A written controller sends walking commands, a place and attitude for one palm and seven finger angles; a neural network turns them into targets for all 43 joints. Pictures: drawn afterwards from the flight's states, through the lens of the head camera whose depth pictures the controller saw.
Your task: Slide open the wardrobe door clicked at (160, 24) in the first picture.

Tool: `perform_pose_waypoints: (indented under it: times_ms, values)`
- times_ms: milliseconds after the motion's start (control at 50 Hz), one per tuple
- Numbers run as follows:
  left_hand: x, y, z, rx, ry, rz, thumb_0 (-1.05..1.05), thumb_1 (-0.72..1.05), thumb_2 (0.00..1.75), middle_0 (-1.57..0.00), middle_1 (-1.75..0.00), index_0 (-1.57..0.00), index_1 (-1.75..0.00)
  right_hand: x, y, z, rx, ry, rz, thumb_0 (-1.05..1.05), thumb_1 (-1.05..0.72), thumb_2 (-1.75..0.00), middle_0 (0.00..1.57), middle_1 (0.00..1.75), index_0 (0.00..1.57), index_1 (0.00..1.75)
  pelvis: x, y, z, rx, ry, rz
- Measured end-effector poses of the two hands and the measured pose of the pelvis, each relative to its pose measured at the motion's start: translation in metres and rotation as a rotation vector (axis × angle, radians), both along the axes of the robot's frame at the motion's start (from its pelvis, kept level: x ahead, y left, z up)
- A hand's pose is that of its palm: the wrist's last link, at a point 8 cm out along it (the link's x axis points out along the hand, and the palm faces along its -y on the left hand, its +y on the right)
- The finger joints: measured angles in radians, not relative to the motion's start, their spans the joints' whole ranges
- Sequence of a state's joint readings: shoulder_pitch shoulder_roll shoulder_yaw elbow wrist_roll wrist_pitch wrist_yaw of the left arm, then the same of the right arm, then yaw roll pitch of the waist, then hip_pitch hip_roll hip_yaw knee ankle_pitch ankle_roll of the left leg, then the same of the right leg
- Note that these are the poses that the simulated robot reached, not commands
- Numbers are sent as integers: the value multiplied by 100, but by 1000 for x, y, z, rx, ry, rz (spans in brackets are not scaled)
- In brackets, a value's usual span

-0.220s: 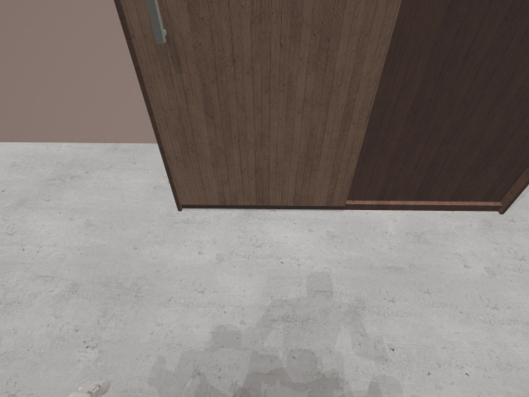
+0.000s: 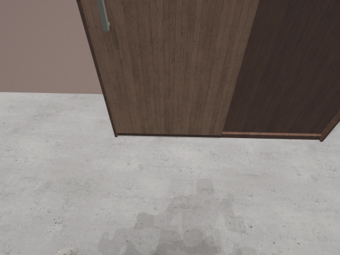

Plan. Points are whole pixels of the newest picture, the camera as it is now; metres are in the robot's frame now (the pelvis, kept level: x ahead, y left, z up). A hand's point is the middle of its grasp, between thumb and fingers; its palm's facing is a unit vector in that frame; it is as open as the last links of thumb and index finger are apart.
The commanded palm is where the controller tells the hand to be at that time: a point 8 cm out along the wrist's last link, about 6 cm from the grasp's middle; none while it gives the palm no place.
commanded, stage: stand and wait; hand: left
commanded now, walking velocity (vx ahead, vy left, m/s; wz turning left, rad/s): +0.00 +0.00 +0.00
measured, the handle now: (104, 11) +1.07 +0.38 +0.16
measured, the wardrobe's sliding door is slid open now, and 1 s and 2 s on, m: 0.00 0.00 0.00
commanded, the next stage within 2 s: look at it before walking up in 0.60 s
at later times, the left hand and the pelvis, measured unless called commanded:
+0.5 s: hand out of the picture +0.05 +0.25 -0.15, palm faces -0.02 -0.94 -0.34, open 7.4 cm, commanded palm none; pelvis -0.01 +0.00 +0.00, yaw +0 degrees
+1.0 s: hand out of the picture +0.07 +0.25 -0.15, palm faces -0.03 -0.94 -0.34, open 7.4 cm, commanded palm none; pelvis +0.00 +0.00 +0.01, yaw +0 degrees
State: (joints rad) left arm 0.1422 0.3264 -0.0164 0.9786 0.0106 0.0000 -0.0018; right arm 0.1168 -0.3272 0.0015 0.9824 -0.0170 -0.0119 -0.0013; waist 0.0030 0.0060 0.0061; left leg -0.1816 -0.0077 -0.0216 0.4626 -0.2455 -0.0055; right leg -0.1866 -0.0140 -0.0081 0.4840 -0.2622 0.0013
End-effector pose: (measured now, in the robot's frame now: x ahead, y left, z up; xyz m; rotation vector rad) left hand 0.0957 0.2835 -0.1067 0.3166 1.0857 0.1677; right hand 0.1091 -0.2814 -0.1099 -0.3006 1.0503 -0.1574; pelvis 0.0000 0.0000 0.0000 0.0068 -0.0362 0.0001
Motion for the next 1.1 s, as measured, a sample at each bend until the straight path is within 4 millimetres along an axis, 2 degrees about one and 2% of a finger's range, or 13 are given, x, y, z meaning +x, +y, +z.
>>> perform_pose_waypoints:
  times_ms: [280, 460, 780, 1100]
  values:
    - [-43, 4, -7, 5, 112, 43, 1, 90, 90, -21, -30, -21, -30, -44, -12, -6, -17, 127, -40, 1, -90, -90, 20, 30, 20, 30, -9, -4, 3, -4, -1, 2]
    - [-50, 9, -7, 13, 137, 49, 1, 90, 90, -20, -30, -21, -30, -62, -14, -8, -19, 174, -58, 1, -90, -90, 20, 30, 20, 30, -11, -3, 4, -6, 1, 1]
    - [-32, 9, -4, 9, 103, 31, 1, 90, 90, -20, -30, -21, -30, -51, -9, -6, -15, 145, -55, 1, -90, -90, 20, 30, 20, 30, -8, 1, 6, -4, 4, -2]
    - [-27, 10, -4, 13, 119, 34, 1, 90, 90, -20, -30, -21, -30, -37, -11, -5, -18, 144, -51, 1, -90, -90, 20, 30, 20, 30, 0, 0, 7, -4, 9, -4]
